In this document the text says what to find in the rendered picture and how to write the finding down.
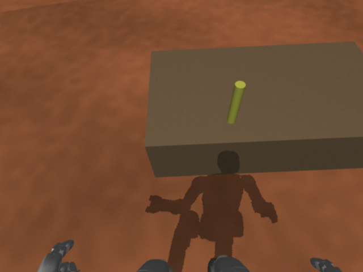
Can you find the right robot hand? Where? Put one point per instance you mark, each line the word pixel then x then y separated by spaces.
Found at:
pixel 324 265

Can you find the can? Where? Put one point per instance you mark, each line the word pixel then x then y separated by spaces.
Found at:
pixel 236 101

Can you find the left robot hand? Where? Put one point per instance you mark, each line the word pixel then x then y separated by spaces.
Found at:
pixel 52 261

